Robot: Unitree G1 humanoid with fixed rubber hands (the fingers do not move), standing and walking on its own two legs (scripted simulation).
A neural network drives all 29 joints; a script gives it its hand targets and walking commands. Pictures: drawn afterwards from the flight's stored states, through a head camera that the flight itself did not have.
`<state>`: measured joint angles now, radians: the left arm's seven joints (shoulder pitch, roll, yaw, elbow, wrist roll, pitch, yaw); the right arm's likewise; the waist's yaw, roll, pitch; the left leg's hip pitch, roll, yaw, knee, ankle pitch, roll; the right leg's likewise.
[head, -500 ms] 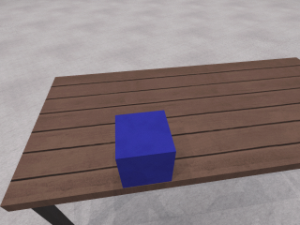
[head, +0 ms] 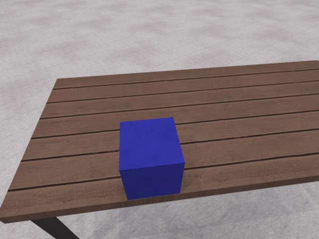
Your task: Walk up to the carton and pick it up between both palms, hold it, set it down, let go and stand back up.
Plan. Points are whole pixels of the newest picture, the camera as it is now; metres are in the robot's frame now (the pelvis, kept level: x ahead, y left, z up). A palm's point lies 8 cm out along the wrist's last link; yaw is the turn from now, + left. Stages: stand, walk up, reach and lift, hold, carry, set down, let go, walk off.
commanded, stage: stand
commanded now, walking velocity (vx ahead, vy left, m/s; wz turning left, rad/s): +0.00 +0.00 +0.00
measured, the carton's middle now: (150, 158) +0.39 +0.05 -0.04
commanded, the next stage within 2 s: none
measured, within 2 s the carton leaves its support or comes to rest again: neither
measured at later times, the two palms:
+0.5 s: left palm out of the picture +0.08 +0.28 -0.12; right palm out of the picture +0.07 -0.30 -0.12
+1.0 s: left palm out of the picture +0.08 +0.28 -0.12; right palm out of the picture +0.08 -0.30 -0.12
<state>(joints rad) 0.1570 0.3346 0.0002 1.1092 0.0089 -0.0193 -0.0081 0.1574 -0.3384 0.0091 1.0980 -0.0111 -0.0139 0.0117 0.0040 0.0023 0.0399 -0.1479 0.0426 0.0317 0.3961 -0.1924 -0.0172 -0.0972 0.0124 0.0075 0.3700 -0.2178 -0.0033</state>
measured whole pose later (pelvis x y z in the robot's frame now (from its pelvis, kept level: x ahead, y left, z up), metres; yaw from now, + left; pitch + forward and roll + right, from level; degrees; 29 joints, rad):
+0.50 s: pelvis +0.01 -0.01 +0.00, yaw +0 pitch -2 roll +0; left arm 0.11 0.33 0.00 1.13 0.01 -0.01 0.00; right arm 0.13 -0.35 0.01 1.12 -0.01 -0.01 0.01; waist -0.01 0.00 0.05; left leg -0.13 0.05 0.02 0.35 -0.18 -0.03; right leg -0.07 0.02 0.00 0.31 -0.20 -0.01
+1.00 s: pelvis +0.01 -0.01 +0.00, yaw +1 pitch -3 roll -1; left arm 0.11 0.33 0.00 1.14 0.01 -0.01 0.00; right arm 0.13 -0.34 0.01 1.12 -0.01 0.00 0.00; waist -0.01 0.00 0.05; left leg -0.13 0.06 0.02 0.35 -0.18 -0.04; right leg -0.06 0.03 -0.01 0.30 -0.20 -0.02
